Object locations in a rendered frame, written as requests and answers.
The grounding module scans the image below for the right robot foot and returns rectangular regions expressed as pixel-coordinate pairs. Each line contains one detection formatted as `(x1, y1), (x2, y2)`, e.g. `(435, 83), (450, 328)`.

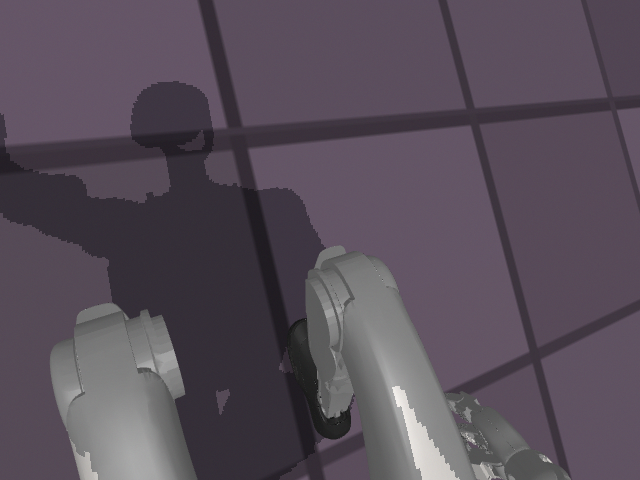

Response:
(287, 318), (351, 440)

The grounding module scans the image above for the right robot hand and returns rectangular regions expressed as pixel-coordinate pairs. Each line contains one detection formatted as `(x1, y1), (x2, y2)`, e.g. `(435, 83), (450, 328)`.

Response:
(444, 391), (531, 480)

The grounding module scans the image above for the right robot arm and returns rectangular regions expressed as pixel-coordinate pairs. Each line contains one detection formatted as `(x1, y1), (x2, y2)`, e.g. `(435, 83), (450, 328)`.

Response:
(504, 449), (571, 480)

